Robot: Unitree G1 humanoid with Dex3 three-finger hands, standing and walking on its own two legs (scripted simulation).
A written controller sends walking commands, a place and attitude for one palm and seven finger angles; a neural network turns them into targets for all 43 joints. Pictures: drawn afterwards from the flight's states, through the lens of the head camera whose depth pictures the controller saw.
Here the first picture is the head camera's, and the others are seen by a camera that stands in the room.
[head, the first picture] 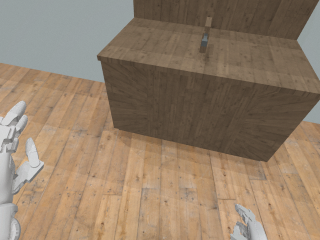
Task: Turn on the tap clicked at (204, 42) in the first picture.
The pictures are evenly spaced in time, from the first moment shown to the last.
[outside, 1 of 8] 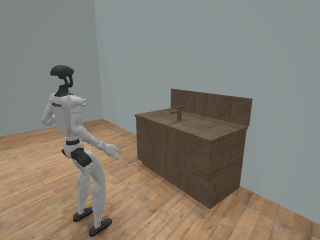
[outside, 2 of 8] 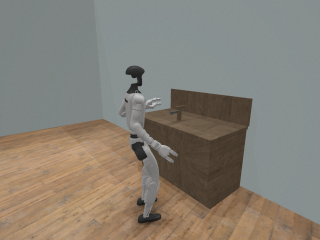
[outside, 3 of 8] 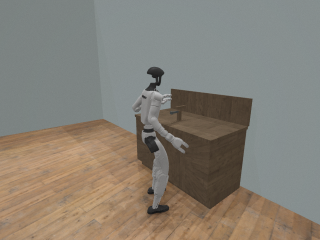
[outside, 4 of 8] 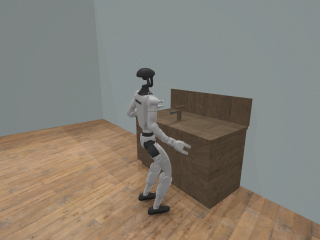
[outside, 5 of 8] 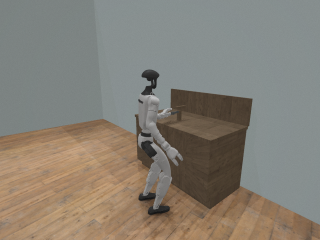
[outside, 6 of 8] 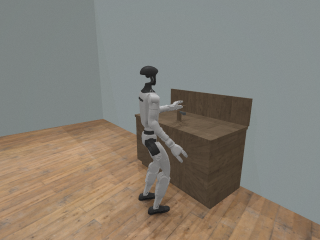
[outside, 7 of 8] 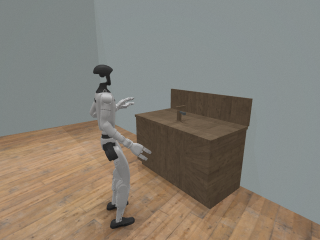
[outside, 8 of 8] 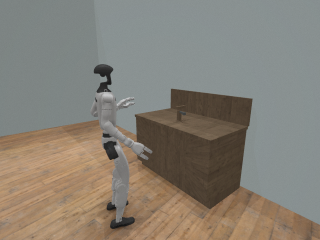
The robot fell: no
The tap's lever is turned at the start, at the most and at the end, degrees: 0 72 72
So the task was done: yes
